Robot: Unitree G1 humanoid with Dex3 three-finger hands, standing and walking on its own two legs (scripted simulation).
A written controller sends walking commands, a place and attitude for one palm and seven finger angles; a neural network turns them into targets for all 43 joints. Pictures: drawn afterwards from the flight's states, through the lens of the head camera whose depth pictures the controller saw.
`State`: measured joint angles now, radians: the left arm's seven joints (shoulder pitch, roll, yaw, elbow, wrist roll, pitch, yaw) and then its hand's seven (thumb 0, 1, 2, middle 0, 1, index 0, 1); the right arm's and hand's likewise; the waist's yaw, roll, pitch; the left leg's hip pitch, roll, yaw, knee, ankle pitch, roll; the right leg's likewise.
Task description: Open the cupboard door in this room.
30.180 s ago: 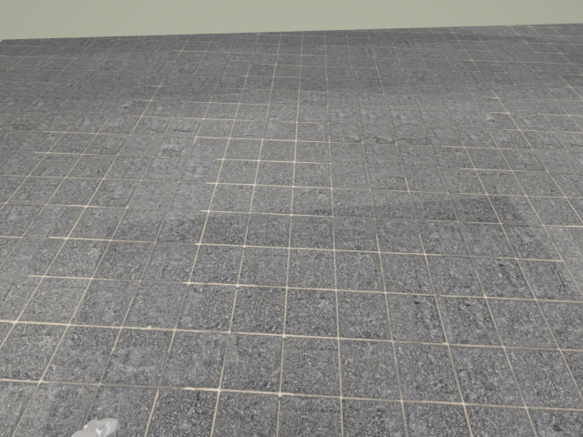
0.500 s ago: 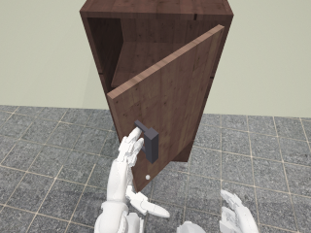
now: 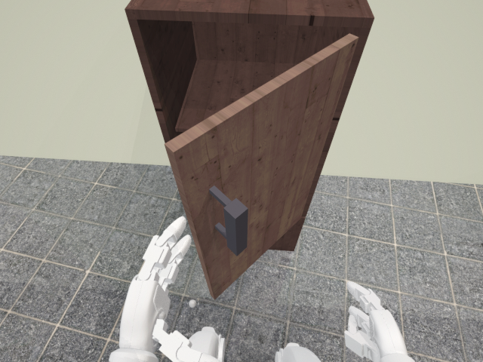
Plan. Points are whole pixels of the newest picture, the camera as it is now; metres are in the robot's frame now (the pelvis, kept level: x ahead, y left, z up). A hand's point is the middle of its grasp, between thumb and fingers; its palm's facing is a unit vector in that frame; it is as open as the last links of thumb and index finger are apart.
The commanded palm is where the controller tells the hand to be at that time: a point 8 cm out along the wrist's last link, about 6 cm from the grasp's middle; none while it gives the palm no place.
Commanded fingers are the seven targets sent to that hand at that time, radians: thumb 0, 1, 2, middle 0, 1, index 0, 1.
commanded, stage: slide the hand sideways off the handle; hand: left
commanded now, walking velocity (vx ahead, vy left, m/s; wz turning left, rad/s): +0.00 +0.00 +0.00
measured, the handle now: (227, 220) +0.33 +0.05 +0.06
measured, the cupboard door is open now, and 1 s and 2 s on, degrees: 48 48 48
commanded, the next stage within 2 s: draw the hand back to the body in 0.20 s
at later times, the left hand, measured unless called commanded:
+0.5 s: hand (160, 312) +0.18 +0.11 +0.09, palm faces -0.04 -1.00 -0.04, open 16.3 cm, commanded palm +0.15 +0.17 +0.10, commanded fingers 0.00 -0.50 0.30 -0.15 -0.30 -0.15 -0.30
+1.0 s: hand (70, 290) +0.19 +0.20 +0.16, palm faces +0.16 -0.94 -0.29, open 14.9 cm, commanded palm +0.15 +0.25 +0.19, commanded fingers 0.00 0.06 0.54 -0.17 -0.30 -0.17 -0.30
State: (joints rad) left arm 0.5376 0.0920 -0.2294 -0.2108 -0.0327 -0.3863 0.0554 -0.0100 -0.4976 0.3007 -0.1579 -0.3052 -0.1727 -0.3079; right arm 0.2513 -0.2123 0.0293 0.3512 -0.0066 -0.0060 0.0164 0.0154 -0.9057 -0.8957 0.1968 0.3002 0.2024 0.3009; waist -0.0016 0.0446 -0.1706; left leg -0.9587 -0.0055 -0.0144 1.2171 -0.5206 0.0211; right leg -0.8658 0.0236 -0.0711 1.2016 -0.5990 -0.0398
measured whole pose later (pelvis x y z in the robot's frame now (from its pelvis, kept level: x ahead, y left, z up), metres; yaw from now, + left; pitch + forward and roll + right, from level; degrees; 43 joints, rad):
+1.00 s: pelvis +0.02 +0.01 +0.06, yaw +0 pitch +5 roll -2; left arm 0.69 0.30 0.06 -0.48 -0.07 -0.04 0.08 -0.01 -0.25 0.41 -0.17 -0.30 -0.16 -0.30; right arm 0.30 -0.22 0.05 0.41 0.04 -0.02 -0.12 0.02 -0.91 -0.90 0.20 0.30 0.20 0.30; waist 0.03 0.07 -0.14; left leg -0.55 0.00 0.00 0.87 -0.41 0.04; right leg -0.44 0.03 -0.05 0.81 -0.45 -0.02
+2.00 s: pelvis +0.03 +0.00 +0.10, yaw -1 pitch -5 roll -1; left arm 0.47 0.34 0.33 -0.40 -0.09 -0.06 0.11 0.02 0.89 0.90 -0.21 -0.30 -0.21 -0.30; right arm 0.20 -0.23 0.03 0.62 0.01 -0.08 -0.08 0.02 -0.90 -0.90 0.20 0.30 0.20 0.30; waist 0.06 0.06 0.01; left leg -0.13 0.00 0.01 0.45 -0.23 0.02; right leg -0.04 0.04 -0.02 0.39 -0.27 -0.03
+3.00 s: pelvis -0.11 +0.04 +0.08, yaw +1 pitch -1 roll -3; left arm 0.51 0.41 0.42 -0.55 -0.03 -0.22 0.16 0.02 0.89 0.90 -0.22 -0.31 -0.21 -0.30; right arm 0.18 -0.21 -0.01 0.61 0.00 -0.05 -0.08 0.02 -0.90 -0.90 0.20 0.30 0.21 0.30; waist 0.01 -0.01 0.05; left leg -0.43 -0.01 0.00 0.60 -0.13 0.05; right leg -0.36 0.05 0.05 0.60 -0.24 0.02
